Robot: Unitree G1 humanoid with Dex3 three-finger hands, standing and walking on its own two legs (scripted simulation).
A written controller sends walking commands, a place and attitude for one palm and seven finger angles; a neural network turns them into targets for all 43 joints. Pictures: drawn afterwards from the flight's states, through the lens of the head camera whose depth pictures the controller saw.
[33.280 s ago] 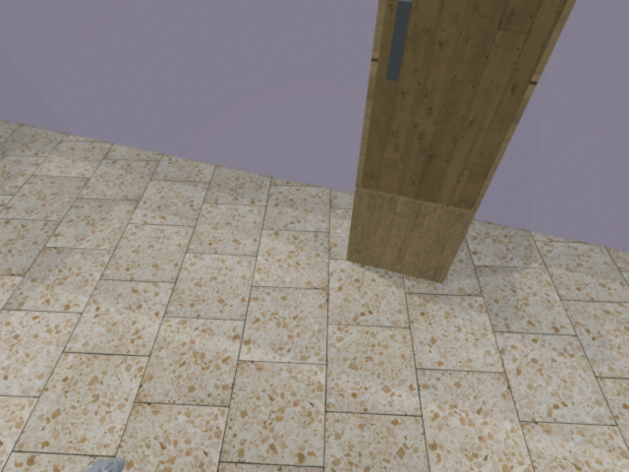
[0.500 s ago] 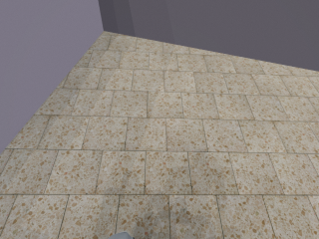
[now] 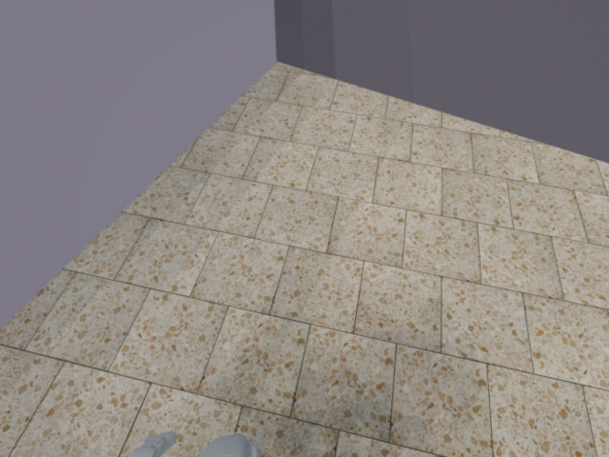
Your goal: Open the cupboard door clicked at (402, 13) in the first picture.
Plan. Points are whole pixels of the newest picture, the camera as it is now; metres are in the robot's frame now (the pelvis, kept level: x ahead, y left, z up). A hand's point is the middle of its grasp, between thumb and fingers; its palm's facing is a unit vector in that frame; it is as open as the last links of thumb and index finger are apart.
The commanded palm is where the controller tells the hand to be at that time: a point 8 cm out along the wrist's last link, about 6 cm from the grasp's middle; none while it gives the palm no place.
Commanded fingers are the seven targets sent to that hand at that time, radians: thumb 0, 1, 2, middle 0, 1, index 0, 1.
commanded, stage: turn to face it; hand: left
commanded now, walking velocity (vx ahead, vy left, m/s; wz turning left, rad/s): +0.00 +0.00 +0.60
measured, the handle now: out of the picture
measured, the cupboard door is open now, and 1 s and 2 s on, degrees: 48 48 48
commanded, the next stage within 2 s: none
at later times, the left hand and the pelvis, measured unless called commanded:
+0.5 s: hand out of the picture +0.11 +0.19 -0.15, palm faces +0.27 -0.91 -0.32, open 7.4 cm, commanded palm none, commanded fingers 0.00 0.90 0.90 -0.20 -0.30 -0.20 -0.30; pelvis +0.07 -0.04 -0.01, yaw +17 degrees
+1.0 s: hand out of the picture +0.05 +0.18 -0.16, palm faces +0.58 -0.77 -0.28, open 7.4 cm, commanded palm none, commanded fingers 0.00 0.90 0.90 -0.20 -0.30 -0.20 -0.30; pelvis +0.10 -0.05 -0.01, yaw +36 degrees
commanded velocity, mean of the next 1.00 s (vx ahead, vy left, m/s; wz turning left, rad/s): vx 0.00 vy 0.00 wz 0.60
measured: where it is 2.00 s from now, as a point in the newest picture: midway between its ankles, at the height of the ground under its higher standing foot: outside the picture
